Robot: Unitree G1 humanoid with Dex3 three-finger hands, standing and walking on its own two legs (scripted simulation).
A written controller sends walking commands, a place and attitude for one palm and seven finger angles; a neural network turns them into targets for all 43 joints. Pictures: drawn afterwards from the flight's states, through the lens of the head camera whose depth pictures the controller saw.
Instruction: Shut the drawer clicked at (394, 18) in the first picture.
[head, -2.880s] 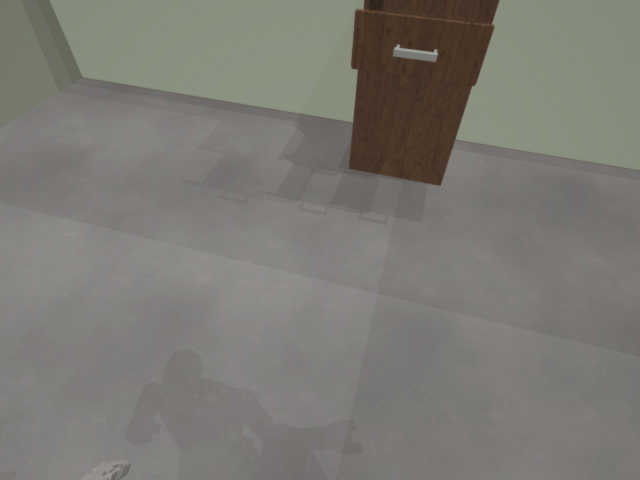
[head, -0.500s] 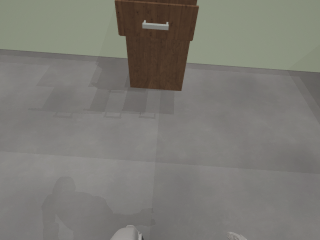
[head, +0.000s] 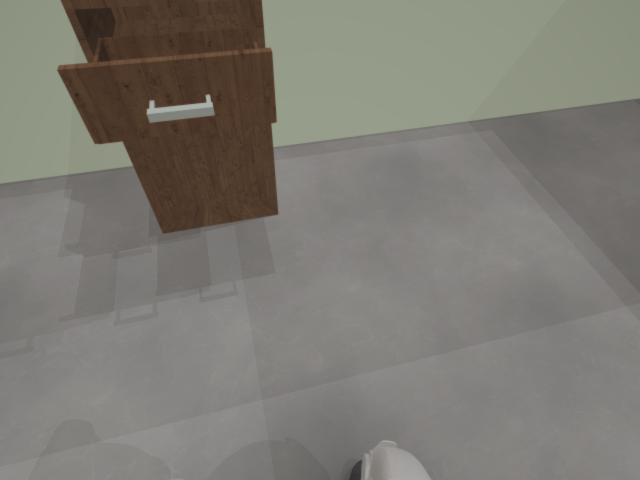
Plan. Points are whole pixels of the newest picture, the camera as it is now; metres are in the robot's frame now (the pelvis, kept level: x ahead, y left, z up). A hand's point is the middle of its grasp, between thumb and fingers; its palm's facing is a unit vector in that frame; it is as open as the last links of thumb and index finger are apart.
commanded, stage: walk to a spot facing it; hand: left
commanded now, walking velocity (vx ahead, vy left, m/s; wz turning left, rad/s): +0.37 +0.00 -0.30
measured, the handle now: (181, 106) +0.85 +0.32 -0.01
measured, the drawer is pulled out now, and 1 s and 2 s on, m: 0.30 0.30 0.30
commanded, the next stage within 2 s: turn to face it in 0.44 s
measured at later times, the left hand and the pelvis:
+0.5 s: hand (219, 436) +0.21 +0.15 -0.17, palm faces +0.03 -0.98 -0.18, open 7.3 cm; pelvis +0.23 -0.02 +0.00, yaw -4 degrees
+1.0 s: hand (233, 300) +0.44 +0.16 -0.16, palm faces +0.10 -0.96 -0.26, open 7.3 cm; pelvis +0.36 -0.04 -0.01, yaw +2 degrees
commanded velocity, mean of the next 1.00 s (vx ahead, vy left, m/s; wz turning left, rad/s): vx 0.16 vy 0.00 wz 0.13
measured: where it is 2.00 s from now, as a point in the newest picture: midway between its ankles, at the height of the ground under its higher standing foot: (323, 383)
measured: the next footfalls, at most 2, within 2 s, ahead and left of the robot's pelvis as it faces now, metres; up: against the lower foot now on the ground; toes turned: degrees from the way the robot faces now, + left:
right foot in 0.10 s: +0.19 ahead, -0.11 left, +0.00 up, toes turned -10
left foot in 0.58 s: +0.40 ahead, +0.10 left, +0.00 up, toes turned +6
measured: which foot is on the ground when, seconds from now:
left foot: down 0.00-0.10, up 0.12-0.56, down 0.58-0.98, up 1.00-1.00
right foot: up 0.00-0.08, down 0.10-0.60, up 0.62-0.96, down 0.98-1.00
